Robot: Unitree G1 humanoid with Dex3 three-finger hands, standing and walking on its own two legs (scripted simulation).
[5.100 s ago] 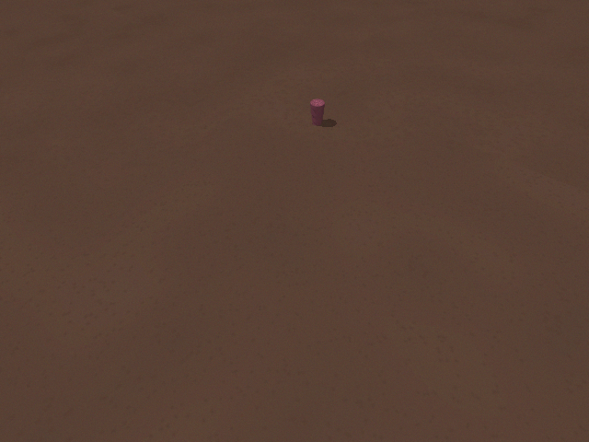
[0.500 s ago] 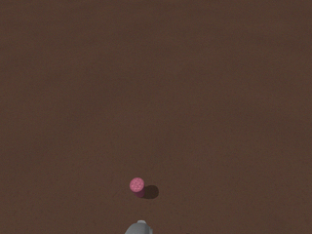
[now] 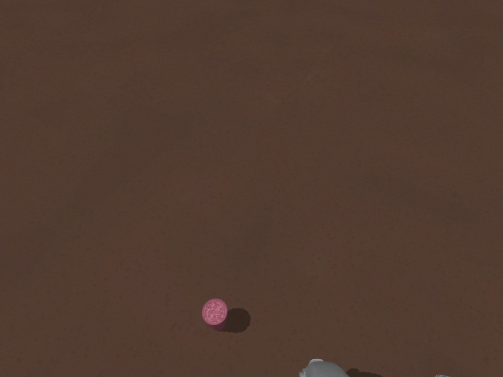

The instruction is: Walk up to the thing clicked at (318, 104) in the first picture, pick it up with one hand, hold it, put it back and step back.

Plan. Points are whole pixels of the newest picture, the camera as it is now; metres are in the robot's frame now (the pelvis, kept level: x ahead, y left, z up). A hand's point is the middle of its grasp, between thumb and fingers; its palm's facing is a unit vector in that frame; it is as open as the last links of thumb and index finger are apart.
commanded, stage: walk up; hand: left
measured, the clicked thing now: (216, 317) +0.40 +0.16 -0.69
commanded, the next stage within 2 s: stand in 1.50 s
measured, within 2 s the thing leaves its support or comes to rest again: neither
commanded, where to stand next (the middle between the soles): +0.13 -0.04 m, yaw +0 degrees
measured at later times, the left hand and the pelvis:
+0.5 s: hand out of the picture +0.12 +0.22 -0.14, palm faces -0.04 -0.95 -0.31, open 7.4 cm; pelvis +0.01 -0.02 +0.01, yaw -1 degrees
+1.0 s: hand out of the picture +0.11 +0.24 -0.14, palm faces -0.02 -0.94 -0.33, open 7.4 cm; pelvis +0.03 -0.02 +0.02, yaw -1 degrees
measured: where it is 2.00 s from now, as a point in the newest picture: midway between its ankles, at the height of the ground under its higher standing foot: outside the picture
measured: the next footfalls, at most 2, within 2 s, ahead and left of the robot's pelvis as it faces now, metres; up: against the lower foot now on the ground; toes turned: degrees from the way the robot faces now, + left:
right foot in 0.08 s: +0.08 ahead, -0.14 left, +0.00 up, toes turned +1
